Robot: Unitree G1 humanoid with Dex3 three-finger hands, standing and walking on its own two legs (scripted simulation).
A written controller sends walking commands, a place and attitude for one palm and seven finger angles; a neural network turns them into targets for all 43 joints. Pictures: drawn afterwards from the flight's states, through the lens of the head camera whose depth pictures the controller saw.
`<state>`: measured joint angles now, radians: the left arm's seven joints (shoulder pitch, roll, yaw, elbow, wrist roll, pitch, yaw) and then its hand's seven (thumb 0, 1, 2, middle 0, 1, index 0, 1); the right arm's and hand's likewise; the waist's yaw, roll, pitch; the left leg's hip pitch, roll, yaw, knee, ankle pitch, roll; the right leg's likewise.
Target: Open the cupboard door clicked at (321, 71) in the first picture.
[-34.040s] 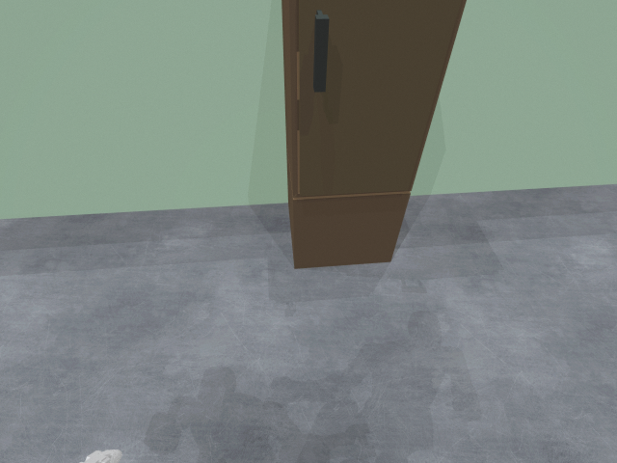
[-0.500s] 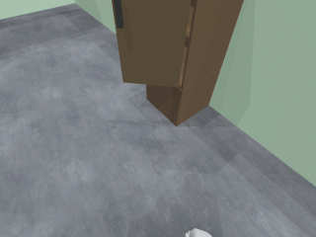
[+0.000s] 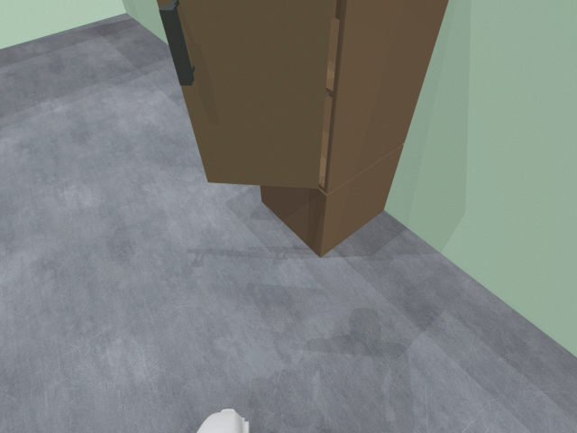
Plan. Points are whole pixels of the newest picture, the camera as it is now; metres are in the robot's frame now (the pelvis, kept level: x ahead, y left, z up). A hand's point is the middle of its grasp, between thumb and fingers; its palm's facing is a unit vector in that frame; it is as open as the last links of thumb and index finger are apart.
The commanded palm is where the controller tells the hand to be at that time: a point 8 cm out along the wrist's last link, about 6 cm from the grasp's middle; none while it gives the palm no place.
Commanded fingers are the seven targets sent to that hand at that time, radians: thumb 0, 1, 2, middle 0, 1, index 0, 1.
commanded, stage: take the last steps up to it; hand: left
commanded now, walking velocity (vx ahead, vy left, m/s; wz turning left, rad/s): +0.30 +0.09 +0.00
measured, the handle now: (181, 43) +0.84 +0.27 +0.12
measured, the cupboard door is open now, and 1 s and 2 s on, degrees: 45 45 45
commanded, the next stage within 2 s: come to a stop and stand still in 0.48 s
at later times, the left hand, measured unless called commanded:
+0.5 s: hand (150, 383) +0.22 +0.26 -0.18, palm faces +0.02 -0.98 -0.18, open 7.3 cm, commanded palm none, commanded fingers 0.00 0.90 0.90 -0.20 -0.30 -0.20 -0.30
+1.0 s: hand (170, 314) +0.35 +0.26 -0.19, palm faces +0.00 -0.99 -0.17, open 7.3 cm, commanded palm none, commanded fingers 0.00 0.90 0.90 -0.20 -0.30 -0.20 -0.30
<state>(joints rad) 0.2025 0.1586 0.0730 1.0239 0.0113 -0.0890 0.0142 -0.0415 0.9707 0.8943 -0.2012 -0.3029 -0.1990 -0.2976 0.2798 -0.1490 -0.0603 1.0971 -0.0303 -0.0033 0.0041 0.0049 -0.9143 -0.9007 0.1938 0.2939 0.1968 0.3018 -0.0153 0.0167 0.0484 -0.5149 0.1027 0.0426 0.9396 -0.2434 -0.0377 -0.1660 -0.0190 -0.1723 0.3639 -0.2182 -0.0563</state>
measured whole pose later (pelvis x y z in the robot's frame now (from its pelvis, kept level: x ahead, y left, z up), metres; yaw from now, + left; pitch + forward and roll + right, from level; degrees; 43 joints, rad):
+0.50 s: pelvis +0.18 +0.08 +0.00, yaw -3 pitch +0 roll +1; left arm 0.22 0.17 0.06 1.06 0.03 -0.01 0.00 0.01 0.94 0.89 -0.20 -0.30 -0.19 -0.30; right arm 0.25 -0.17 -0.04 1.05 -0.03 -0.06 -0.03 -0.01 -0.95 -0.90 0.20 0.29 0.20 0.30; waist 0.02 -0.03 0.06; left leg -0.15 -0.01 0.19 0.38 -0.23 0.06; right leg -0.51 -0.11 -0.07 0.94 -0.29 0.00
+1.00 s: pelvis +0.26 +0.09 -0.02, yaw -2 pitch +0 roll -1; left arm 0.12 0.17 0.05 1.02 0.01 0.03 0.03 -0.01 0.93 0.89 -0.20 -0.30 -0.20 -0.30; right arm 0.22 -0.15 -0.05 1.05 -0.02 0.03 -0.02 0.00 -0.91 -0.90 0.20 0.29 0.20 0.30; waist -0.01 -0.02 0.08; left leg -0.30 0.03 0.06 0.59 -0.27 0.01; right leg -0.31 -0.06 -0.12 0.59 -0.29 0.01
